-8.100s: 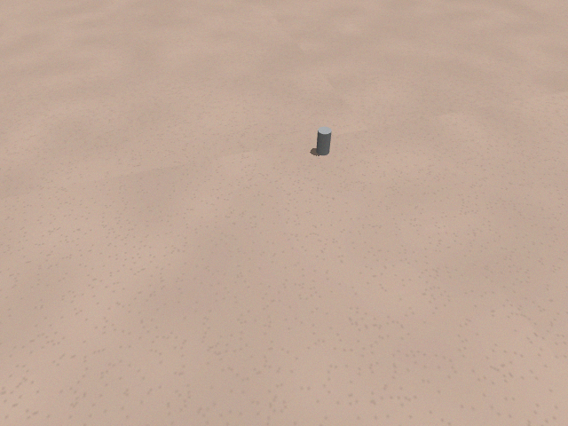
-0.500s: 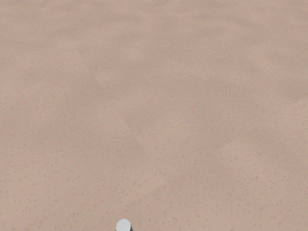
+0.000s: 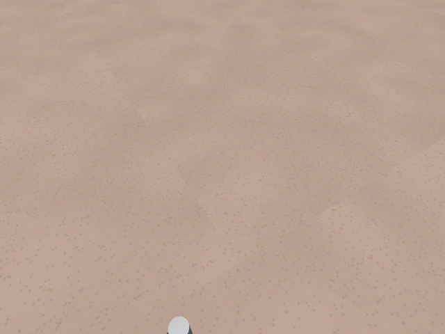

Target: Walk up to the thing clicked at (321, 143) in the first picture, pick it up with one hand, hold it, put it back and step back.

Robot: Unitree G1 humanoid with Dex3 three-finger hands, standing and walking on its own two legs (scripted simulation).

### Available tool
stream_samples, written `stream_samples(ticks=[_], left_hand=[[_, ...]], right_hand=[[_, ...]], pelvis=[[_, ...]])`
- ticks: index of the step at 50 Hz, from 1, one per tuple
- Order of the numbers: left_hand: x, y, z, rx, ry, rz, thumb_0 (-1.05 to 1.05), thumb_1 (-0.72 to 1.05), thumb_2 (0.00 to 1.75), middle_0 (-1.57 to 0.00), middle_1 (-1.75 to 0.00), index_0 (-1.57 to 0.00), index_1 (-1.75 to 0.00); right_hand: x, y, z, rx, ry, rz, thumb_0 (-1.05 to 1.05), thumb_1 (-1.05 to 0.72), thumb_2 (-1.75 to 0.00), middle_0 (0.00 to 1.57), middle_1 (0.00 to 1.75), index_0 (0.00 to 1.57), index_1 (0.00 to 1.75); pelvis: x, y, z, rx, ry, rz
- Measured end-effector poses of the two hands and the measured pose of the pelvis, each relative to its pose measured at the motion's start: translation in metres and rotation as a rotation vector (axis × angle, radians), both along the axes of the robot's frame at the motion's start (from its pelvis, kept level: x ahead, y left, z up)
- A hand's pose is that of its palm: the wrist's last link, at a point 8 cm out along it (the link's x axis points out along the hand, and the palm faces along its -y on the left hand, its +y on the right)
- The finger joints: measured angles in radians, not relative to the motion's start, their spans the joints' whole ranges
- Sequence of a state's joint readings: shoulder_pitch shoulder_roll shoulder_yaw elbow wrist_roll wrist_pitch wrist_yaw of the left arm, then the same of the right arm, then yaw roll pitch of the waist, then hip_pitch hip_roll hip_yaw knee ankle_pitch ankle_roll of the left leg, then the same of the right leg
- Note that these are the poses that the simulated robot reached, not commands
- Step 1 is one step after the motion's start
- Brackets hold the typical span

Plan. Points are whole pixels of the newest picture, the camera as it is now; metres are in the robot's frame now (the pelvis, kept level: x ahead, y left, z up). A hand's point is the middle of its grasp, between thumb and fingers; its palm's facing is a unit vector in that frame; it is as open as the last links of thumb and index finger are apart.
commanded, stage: stand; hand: left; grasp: from the side
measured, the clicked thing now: (181, 332) +0.30 +0.18 -0.71
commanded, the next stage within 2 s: go down in 0.16 s
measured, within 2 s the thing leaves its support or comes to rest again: neither
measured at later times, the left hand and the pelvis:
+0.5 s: hand out of the picture +0.15 +0.26 -0.17, palm faces +0.03 -0.95 -0.32, open 11.0 cm; pelvis -0.02 +0.00 -0.02, yaw +0 degrees
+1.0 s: hand out of the picture +0.13 +0.28 -0.23, palm faces +0.07 -0.96 -0.27, open 17.3 cm; pelvis -0.03 +0.00 -0.10, yaw +0 degrees
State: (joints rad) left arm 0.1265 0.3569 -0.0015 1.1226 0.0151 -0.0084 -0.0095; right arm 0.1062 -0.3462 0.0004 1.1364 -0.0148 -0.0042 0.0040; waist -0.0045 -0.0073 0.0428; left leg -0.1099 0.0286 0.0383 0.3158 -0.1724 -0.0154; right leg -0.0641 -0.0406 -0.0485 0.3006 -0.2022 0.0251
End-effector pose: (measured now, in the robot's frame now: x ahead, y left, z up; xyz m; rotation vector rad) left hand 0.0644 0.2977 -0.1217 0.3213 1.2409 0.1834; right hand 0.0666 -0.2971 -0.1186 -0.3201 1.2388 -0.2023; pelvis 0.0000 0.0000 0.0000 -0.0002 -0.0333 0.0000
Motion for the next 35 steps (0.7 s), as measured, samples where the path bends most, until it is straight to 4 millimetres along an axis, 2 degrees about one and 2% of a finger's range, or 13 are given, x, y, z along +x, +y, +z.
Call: stream_samples(ticks=[14,17,22,25,29,35], left_hand=[[0.002,0.001,0.0,0.001,-0.003,-0.003,0.01,0.9,0.9,-0.2,-0.3,-0.2,-0.3],[0.017,-0.003,0.001,-0.007,-0.08,0.029,0.01,0.86,0.86,-0.16,-0.26,-0.17,-0.26],[0.057,-0.002,-0.007,-0.021,-0.139,0.03,0.01,0.66,0.66,-0.09,-0.16,-0.09,-0.15],[0.073,0.003,-0.011,-0.019,-0.168,0.015,0.01,0.51,0.51,-0.06,-0.12,-0.07,-0.12],[0.077,0.009,-0.018,-0.018,-0.164,0.015,0.01,0.28,0.35,-0.05,-0.1,-0.05,-0.09],[0.067,0.021,-0.04,-0.03,-0.181,0.023,0.01,-0.05,0.19,-0.05,-0.09,-0.06,-0.08]], right_hand=[[0.0,0.001,0.0,0.0,-0.001,-0.002,0.01,-0.9,-0.9,0.21,0.29,0.21,0.3],[0.006,0.007,0.001,0.004,-0.079,-0.008,0.01,-0.92,-0.9,0.21,0.29,0.21,0.3],[0.007,0.024,-0.004,0.032,-0.14,-0.004,0.01,-0.94,-0.91,0.21,0.29,0.21,0.3],[0.003,0.032,-0.008,0.049,-0.161,-0.019,0.01,-0.94,-0.91,0.21,0.29,0.21,0.3],[-0.003,0.038,-0.014,0.062,-0.175,-0.034,0.01,-0.92,-0.9,0.21,0.3,0.21,0.3],[0.0,0.036,-0.033,0.046,-0.211,-0.025,0.01,-0.89,-0.89,0.21,0.3,0.21,0.3]], pelvis=[[0.001,0.001,0.0,0.0,0.0,-0.001],[-0.004,0.001,-0.003,-0.001,0.031,0.009],[-0.015,-0.001,-0.012,-0.006,0.104,0.009],[-0.016,-0.001,-0.019,-0.007,0.137,0.0],[-0.016,0.0,-0.028,-0.011,0.174,-0.004],[-0.019,0.003,-0.054,-0.017,0.244,-0.009]])
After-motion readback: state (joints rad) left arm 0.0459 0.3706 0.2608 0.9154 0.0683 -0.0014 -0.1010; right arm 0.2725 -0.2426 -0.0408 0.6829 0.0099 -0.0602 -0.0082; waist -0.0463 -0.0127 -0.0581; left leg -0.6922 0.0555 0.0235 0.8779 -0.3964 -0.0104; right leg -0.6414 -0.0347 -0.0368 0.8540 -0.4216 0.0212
